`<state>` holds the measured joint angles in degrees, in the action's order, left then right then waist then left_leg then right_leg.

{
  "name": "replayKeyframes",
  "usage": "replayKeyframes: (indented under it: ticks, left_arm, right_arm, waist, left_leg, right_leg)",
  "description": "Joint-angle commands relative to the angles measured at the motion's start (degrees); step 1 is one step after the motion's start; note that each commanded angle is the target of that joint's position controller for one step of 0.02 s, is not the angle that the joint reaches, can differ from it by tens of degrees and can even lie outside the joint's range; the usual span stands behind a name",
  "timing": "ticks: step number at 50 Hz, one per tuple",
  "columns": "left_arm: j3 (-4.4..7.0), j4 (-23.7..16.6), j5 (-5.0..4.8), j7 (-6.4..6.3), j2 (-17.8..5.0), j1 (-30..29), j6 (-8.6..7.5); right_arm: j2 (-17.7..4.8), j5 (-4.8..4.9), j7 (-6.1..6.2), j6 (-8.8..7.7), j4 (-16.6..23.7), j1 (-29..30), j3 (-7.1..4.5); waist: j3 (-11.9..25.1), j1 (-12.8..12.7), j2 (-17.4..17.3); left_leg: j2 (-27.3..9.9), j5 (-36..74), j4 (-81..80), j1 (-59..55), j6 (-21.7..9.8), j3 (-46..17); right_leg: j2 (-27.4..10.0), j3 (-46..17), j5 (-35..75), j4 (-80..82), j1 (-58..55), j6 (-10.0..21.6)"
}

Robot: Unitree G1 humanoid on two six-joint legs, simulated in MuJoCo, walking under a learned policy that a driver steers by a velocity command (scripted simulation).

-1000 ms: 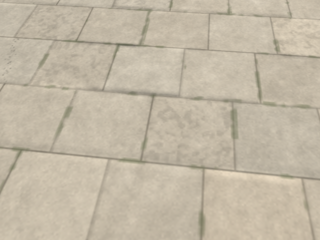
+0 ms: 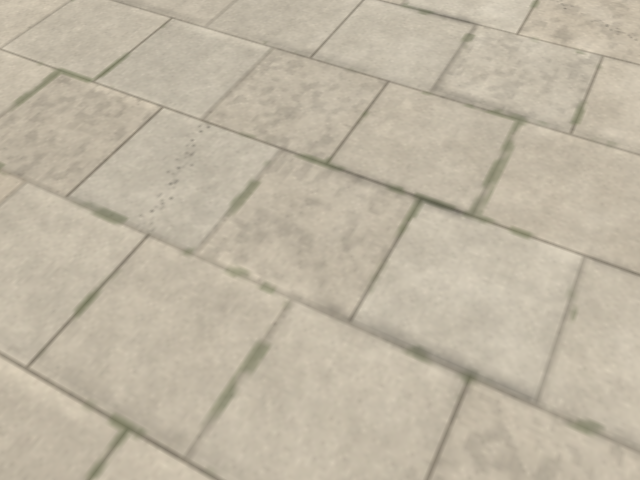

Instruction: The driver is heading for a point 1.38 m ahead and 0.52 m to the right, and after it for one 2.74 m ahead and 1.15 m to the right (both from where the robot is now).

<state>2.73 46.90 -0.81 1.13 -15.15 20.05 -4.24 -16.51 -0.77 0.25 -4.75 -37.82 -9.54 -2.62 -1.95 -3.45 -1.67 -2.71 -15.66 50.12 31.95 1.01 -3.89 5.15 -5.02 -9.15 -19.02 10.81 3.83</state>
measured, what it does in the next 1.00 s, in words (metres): walks ahead, turning right: left foot, then right foot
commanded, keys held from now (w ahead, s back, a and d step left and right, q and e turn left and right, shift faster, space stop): w+e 0.02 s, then e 0.86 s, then no key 0.12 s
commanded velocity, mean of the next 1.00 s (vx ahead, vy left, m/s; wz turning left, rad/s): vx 0.13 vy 0.00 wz -0.52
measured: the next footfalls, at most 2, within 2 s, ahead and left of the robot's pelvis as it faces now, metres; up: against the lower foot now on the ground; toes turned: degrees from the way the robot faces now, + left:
left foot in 0.20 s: +0.29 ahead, +0.13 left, +0.00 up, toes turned -12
right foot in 0.64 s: +0.19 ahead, -0.12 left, +0.00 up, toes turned -25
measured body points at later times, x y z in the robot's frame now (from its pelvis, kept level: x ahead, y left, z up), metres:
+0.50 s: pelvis +0.17 +0.04 -0.01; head +0.21 +0.02 +0.44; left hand +0.38 +0.28 -0.11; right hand +0.23 -0.27 -0.11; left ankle +0.25 +0.14 -0.75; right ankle +0.16 -0.11 -0.70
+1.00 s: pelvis +0.18 -0.01 -0.01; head +0.20 -0.04 +0.44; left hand +0.48 +0.14 -0.08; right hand +0.16 -0.33 -0.12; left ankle +0.28 +0.12 -0.71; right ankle +0.16 -0.10 -0.75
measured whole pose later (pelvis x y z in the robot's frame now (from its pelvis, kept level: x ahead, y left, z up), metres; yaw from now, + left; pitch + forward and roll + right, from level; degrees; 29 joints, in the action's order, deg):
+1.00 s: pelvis +0.18 -0.01 -0.01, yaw -34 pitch +2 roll +2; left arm 3.3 34.1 0.1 -1.3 -18.1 9.5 2.6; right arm -17.8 0.4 0.5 0.6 -43.5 -6.2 -4.3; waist -2.4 -0.7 -0.4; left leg 0.8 -20.4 43.2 23.4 4.7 -3.7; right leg 4.4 -8.5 -12.0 -28.7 17.7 2.6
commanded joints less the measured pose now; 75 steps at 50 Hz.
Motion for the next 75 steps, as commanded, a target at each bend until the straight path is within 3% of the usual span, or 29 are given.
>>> replayKeyframes:
  ticks: [1,6,9,10,11,12,13,15,17,22,28,31,32,33,34,36,38,44,50,53,54,56,58,62,65,66,68,71,75]
  left_arm:
    - [2.85,-4.29,-0.57,-1.28,-11.05,-2.55,-0.38]
    - [3.31,-2.96,-0.9,-2.47,-11.07,1.95,2.22]
    - [3.31,-5.24,-0.89,-3.08,-9.97,-2.13,2.99]
    - [2.66,-6.59,-0.27,-2.97,-7.6,-2.55,2.77]
    - [1.52,-7.36,1.34,-2.86,-3.54,2.28,2.58]
    - [1.17,-7.36,-0.27,-2.69,-5.27,11.09,2.64]
    - [2.46,-5.61,-0.9,-3.01,-9.7,10.46,3.53]
    - [3.45,-6.64,-0.82,-3.57,-10.96,2.64,5.63]
    - [3.34,-7.97,-0.4,-3.71,-8.99,1.48,7.07]
    - [2.43,-11.05,0.18,-2.82,-6.21,-2.94,7.34]
    - [2.79,-14.04,0.03,-0.8,-8.38,-7.29,7.91]
    - [3.78,-13.32,0.44,-0.56,-9.65,-4.48,7.88]
    - [5.04,-13.58,0.41,-1.34,-13.97,-2.95,7.71]
    - [5.88,-15.94,1.03,-2.1,-20.05,-4.52,7.46]
    - [5.29,-15.92,2.58,-1.65,-17.45,-2.58,6.2]
    - [4.48,-15.69,1.48,-1.62,-14.57,-7.93,4.67]
    - [3.45,-16.48,0.51,-2.23,-12.5,-11.29,4.94]
    - [3.68,-16.64,0.5,-3.18,-12.99,-9.85,5.75]
    - [3.13,-16.03,0.96,-2.26,-12.16,-10.4,6.34]
    - [2.34,-15.54,0.19,-2.17,-10.64,-12.51,6.48]
    - [1.92,-14.92,0.39,-2.24,-9.37,-10.94,6.23]
    - [1.39,-15.22,1.38,-2.28,-7.13,-7.65,5.49]
    - [2.48,-14.26,1.64,-2.71,-10.47,-10.23,5.41]
    - [1.42,-12.19,1.38,-2.31,-5.83,-9.51,5.92]
    - [1.7,-12.33,1.63,-2.21,-8.58,-10.63,6.17]
    - [2.14,-11.05,1.43,-2.07,-9.53,-9.9,6.18]
    - [1.29,-10.05,1.7,-1.89,-6.26,-8.35,5.98]
    - [1.46,-9.76,1.25,-2.16,-7.17,-6.92,4.58]
    - [1.44,-9.44,0.48,-1.9,-7.68,-2.8,1.66]
  right_arm:
    - [-2.41,0.16,-0.23,-1.16,4.51,4.19,-0.34]
    - [-4.09,0.51,-0.79,-1.65,5.56,8.98,-1.14]
    - [-6.02,0.19,-0.52,-1.91,4.29,3.9,-2.23]
    - [-8.44,-0.62,0.03,-1.94,3.93,-0.27,-2.87]
    - [-11.66,-1.37,0.72,-1.16,4.12,-4.5,-3.29]
    - [-11.36,-0.66,0.2,0.31,2.99,-6.08,-3.41]
    - [-7.56,0.01,0.01,1.11,3.99,-3.25,-2.66]
    - [-4.31,-0.07,0.03,2.1,4.24,2.04,-1.43]
    - [-5.61,-0.71,0.08,2.58,3.28,5.18,-1.8]
    - [-7.21,-0.3,0.87,2.83,1.32,6.07,-2.78]
    - [-10.44,1.16,0.36,3.91,-0.55,5.72,-3.8]
    - [-9.39,2.4,0.32,4.32,-2.42,3.93,-3.65]
    - [-6.62,1.19,0.09,4.47,-3.26,0.98,-2.96]
    - [-4.75,-1.31,0.17,4.55,-0.26,1.99,-2.08]
    - [-7.53,-0.63,0.73,4.45,0.41,7.25,-3.0]
    - [-8.31,0.89,1.29,4.9,-0.92,5.24,-3.69]
    - [-8.71,0.01,1.78,5.13,-1.87,4.19,-4.04]
    - [-5.92,0.78,1.12,4.69,-1.38,5.68,-3.0]
    - [-6.39,1.38,-0.09,4.34,-1.54,4.8,-2.71]
    - [-5.27,1.03,-0.81,3.57,-2.36,1.58,-2.4]
    - [-6.31,0.18,-0.79,3.33,-2.32,0.91,-2.47]
    - [-10.48,-1.52,-0.45,3.46,-2.35,3.08,-2.74]
    - [-6.46,-0.86,-0.28,3.03,-1.31,6.11,-1.48]
    - [-6.81,0.61,0.15,3.24,-2.44,6.3,-1.02]
    - [-6.17,-0.18,-0.64,2.85,-3.53,1.65,-0.53]
    - [-6.14,-0.01,-0.83,2.75,-3.57,0.92,-0.52]
    - [-5.48,0.08,-0.7,3.11,-3.83,3.25,-0.06]
    - [-6.2,1.1,0.01,3.58,-3.66,2.51,-0.28]
    - [-4.24,1.93,-0.24,0.96,-2.86,3.11,0.05]
  waist:
    - [1.53,0.84,6.56]
    - [3.08,0.07,7.54]
    - [5.18,4.55,8.05]
    - [9.76,6.27,5.23]
    - [16.81,5.21,-7.34]
    - [23.67,2.83,-18.23]
    - [18.89,3.14,-10.11]
    - [10.23,3.36,-3.39]
    - [6.06,1.7,-5.88]
    - [7.81,2.45,-5.82]
    - [6.81,3.32,-6.11]
    - [6.7,1.49,-3.46]
    - [6.41,2.26,6.97]
    - [5.09,3.57,21.71]
    - [8.02,-1.32,14.45]
    - [6.18,2.35,8.78]
    - [6.51,3.74,8.93]
    - [7.56,2.66,9.45]
    - [7.13,1.49,11.03]
    - [6.87,4.25,9.95]
    - [6.95,4.13,7.84]
    - [5.62,-0.52,-10.63]
    - [4.34,1.7,-9.13]
    - [4.47,1.42,-7.33]
    - [5.34,4.26,-2.31]
    - [5.16,5.13,2.02]
    - [4.66,3.5,0.8]
    - [-2.46,3.71,1.9]
    - [-4.15,2.63,6.92]
  left_leg:
    - [1.06,9.44,-11.22,-1.39,1.72,0.68]
    - [5.72,16.52,-21.06,-9.25,1.66,-0.32]
    - [4.01,20.49,-27.61,-18.62,-1.11,-1.06]
    - [-2.05,27.52,-27.5,-28.18,-3.85,-4.53]
    - [-15.57,50.21,-22.6,-42.51,-8.92,-15.69]
    - [-26.06,45.01,-23.42,-48.43,-17.92,-31.1]
    - [-22.53,34.31,-26.05,-42.78,-16.92,-29.17]
    - [-15.65,27.73,-28.31,-32.05,-13.34,-15.82]
    - [-12.03,25.61,-31.95,-21.87,-13.17,-8.46]
    - [-13.38,26.0,-34.36,-20.97,-15.5,-1.74]
    - [-15.57,19.01,-32.98,-21.82,-13.67,1.63]
    - [-12.65,11.43,-24.4,-18.7,-7.56,5.94]
    - [-7.63,1.64,-12.72,-11.28,-2.11,11.55]
    - [1.69,-21.46,2.9,5.1,3.61,13.04]
    - [2.64,-23.18,12.96,6.23,3.32,3.06]
    - [0.75,-13.48,14.74,6.76,1.97,0.43]
    - [1.14,-8.16,14.61,4.13,2.75,0.42]
    - [3.36,-3.56,0.59,-0.05,4.31,-0.46]
    - [3.25,-5.51,-9.91,-9.56,3.15,0.59]
    - [3.25,4.36,-25.41,-17.94,0.95,1.78]
    - [0.41,11.63,-29.29,-22.85,-0.5,-0.45]
    - [-14.13,23.32,-31.29,-22.47,-11.65,-15.88]
    - [-13.38,18.23,-32.27,-20.76,-13.57,-15.24]
    - [-8.04,20.85,-28.52,-21.91,-9.01,-8.28]
    - [-3.38,11.86,-26.77,-19.57,-4.29,-4.7]
    - [-1.17,7.78,-26.99,-20.13,-2.93,-1.82]
    - [0.39,-5.63,-25.92,-19.79,-2.51,0.11]
    - [0.15,-21.89,-25.42,-14.73,-5.29,-1.75]
    - [1.96,-18.03,-18.55,-10.3,-5.78,0.64]
  right_leg:
    - [-12.45,-12.69,7.71,7.87,0.93,9.45]
    - [-10.97,-13.95,18.33,-0.62,-0.16,5.53]
    - [-8.8,-16.36,16.31,-9.05,0.46,1.84]
    - [-5.94,-14.32,11.18,-17.69,3.98,-0.34]
    - [-0.22,-7.95,-19.4,-33.52,14.11,-3.41]
    - [0.43,-4.17,-34.53,-46.18,23.1,-4.96]
    - [-3.28,-4.38,-29.58,-51.98,25.77,-6.81]
    - [-5.96,-1.46,-22.85,-52.95,26.5,-8.93]
    - [-7.28,0.85,-18.63,-49.53,21.71,-9.69]
    - [-9.04,2.99,-11.81,-36.92,16.63,-9.07]
    - [-8.56,6.11,-8.79,-23.39,9.84,-5.6]
    - [-5.84,7.16,0.22,-9.29,-0.13,-1.58]
    - [-12.55,-3.42,13.84,-2.88,-6.7,1.88]
    - [-26.52,-23.93,25.56,-1.19,-10.51,12.85]
    - [-26.95,-24.9,23.11,0.14,-7.17,17.07]
    - [-20.67,-16.12,16.49,-0.37,-5.3,11.13]
    - [-18.08,-13.24,19.14,-0.99,-3.08,9.0]
    - [-15.6,-14.95,14.97,-2.23,-4.49,9.13]
    - [-15.95,-18.84,13.57,-3.89,-0.96,9.41]
    - [-13.48,-19.04,12.28,-6.42,0.84,6.69]
    - [-11.56,-17.97,7.04,-7.41,3.47,3.88]
    - [-1.07,-4.97,-15.78,-16.41,10.11,-2.89]
    - [-3.27,-3.0,-17.5,-21.08,8.42,-5.77]
    - [-5.1,-0.43,-7.17,-10.19,2.86,-6.9]
    - [-7.71,-3.35,10.76,-7.41,-3.62,-4.73]
    - [-6.85,-3.05,6.45,-9.07,-1.35,-3.07]
    - [-5.6,-2.3,-8.01,-7.17,0.52,-2.07]
    - [-5.09,-2.63,-26.74,-6.83,8.37,-0.13]
    - [-9.65,-10.75,-31.38,-2.05,6.58,3.61]
Velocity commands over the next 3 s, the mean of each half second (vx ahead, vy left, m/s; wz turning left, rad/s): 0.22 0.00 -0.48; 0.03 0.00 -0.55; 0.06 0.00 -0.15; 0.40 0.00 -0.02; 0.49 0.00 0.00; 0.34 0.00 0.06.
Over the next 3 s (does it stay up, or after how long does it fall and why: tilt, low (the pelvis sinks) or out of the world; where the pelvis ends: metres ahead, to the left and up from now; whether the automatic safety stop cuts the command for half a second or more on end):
stays up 0.79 -0.41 -0.01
